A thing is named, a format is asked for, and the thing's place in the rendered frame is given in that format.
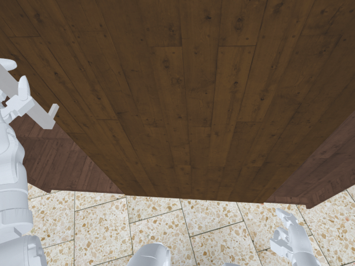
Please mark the handle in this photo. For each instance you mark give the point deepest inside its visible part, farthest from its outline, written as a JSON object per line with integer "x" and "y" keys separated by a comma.
{"x": 9, "y": 86}

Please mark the wardrobe door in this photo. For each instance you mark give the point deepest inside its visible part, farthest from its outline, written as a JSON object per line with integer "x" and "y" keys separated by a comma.
{"x": 218, "y": 100}
{"x": 332, "y": 159}

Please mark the left robot hand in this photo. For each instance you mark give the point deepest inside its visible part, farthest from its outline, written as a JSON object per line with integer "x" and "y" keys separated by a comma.
{"x": 19, "y": 104}

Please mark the right robot hand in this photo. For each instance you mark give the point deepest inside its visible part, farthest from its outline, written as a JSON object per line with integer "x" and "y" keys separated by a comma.
{"x": 294, "y": 240}

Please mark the right robot forearm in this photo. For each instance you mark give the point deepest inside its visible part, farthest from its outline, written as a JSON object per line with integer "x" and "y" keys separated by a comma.
{"x": 304, "y": 259}

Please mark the robot left thigh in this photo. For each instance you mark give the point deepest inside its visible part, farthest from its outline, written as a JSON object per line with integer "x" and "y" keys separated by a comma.
{"x": 153, "y": 254}

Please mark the robot left upper arm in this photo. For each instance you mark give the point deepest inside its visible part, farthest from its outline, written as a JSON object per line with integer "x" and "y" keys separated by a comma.
{"x": 23, "y": 251}

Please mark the left robot forearm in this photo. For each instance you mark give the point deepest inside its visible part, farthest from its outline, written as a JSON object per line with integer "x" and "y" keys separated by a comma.
{"x": 15, "y": 217}

